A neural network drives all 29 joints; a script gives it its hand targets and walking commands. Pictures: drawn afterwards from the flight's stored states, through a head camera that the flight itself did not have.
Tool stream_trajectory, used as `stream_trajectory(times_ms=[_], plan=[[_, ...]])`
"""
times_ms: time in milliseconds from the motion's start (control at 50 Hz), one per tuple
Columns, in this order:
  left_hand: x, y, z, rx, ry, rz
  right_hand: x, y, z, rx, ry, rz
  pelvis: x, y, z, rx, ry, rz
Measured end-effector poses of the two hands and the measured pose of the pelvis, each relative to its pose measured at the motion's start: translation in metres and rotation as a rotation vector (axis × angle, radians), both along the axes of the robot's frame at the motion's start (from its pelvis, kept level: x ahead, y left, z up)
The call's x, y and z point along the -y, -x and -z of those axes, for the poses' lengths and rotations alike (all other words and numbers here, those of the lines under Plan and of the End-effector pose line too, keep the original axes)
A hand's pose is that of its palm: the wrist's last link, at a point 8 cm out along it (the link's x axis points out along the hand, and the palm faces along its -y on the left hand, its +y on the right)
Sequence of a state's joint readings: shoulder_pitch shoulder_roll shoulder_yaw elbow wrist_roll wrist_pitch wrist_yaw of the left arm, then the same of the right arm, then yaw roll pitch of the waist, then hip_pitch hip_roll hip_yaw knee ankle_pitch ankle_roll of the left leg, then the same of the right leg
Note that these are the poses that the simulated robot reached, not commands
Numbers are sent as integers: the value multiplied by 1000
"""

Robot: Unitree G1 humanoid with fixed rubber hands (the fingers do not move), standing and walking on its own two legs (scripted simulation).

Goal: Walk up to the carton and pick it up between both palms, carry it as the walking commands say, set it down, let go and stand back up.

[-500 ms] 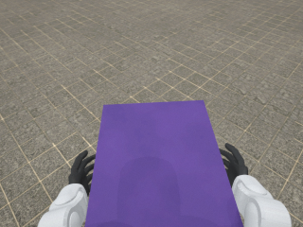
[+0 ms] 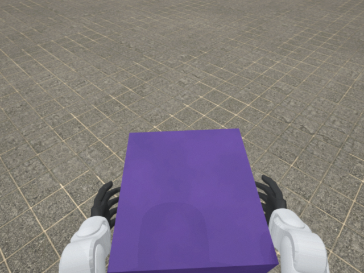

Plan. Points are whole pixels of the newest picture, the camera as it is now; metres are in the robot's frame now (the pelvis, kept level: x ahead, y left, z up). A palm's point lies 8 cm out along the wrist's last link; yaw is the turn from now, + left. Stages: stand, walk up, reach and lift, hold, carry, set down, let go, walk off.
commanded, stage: carry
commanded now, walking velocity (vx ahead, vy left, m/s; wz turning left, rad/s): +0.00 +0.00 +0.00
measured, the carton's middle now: (187, 213) +0.29 +0.00 -0.03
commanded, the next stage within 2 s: none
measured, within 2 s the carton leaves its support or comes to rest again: neither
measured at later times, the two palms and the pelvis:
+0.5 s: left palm (99, 235) +0.22 +0.18 +0.03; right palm (275, 230) +0.22 -0.17 +0.04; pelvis -0.04 +0.00 +0.01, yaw +0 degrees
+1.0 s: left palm (94, 244) +0.21 +0.19 +0.01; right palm (269, 239) +0.21 -0.16 +0.02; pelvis -0.05 +0.01 +0.01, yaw +0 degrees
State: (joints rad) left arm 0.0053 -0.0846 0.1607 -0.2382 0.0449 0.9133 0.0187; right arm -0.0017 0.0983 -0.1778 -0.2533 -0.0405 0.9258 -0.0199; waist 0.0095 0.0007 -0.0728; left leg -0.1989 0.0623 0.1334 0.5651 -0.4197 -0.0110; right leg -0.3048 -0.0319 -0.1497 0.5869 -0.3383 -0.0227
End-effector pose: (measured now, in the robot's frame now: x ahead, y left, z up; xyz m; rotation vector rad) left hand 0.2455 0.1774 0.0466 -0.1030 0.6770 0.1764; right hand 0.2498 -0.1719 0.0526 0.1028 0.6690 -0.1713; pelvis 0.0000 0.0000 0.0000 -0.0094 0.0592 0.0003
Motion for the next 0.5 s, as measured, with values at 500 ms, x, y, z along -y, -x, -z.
stream_trajectory(times_ms=[500], plan=[[-4,24,16,24,-77,75,-3,28,16,24,78,-52,-4,40,-7,16,-1,0]])
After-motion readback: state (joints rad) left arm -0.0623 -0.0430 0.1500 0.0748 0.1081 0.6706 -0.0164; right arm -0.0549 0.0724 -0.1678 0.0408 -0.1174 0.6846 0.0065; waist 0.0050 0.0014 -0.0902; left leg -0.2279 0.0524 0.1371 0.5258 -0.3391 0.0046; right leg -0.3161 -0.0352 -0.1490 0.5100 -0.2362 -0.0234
